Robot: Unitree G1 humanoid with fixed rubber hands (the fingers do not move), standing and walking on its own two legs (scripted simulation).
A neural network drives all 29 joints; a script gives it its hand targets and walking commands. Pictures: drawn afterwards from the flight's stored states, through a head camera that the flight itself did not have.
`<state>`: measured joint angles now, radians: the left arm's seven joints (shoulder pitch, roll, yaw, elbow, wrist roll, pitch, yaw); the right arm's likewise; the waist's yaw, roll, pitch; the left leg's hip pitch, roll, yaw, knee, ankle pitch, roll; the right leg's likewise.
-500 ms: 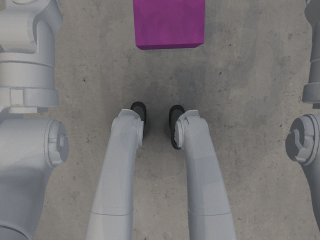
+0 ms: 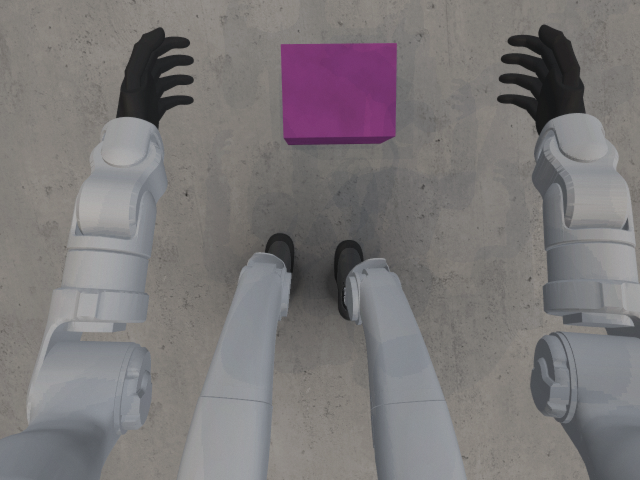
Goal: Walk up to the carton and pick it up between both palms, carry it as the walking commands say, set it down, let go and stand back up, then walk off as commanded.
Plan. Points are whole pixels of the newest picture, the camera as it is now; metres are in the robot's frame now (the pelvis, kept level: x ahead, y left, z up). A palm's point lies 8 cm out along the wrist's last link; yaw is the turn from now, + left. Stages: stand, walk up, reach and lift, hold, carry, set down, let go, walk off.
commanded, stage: let go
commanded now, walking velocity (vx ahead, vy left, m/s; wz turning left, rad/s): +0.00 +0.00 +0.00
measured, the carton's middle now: (336, 99) +0.55 -0.03 -0.60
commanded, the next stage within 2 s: stand in 1.04 s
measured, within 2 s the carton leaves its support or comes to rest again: neither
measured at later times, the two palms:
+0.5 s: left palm (31, 309) +0.28 +0.23 -0.01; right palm (609, 307) +0.29 -0.21 +0.00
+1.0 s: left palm out of the picture +0.27 +0.25 +0.02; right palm (637, 349) +0.27 -0.21 +0.02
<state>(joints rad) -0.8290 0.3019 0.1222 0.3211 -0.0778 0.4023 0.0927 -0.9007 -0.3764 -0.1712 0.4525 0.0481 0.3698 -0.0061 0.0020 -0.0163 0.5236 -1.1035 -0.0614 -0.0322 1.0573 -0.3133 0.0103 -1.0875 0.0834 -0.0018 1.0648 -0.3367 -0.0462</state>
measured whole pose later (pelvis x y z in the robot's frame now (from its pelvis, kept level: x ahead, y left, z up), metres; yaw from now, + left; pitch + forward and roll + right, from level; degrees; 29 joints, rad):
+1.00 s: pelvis +0.11 +0.02 +0.09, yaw +0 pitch -7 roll -1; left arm 0.21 0.21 0.02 0.43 0.01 0.15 -0.06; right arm 0.22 -0.19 -0.06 0.43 -0.03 0.14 0.07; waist 0.01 -0.01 0.14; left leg -0.08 -0.07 -0.03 0.52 -0.32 0.05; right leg -0.05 0.06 0.06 0.49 -0.32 -0.02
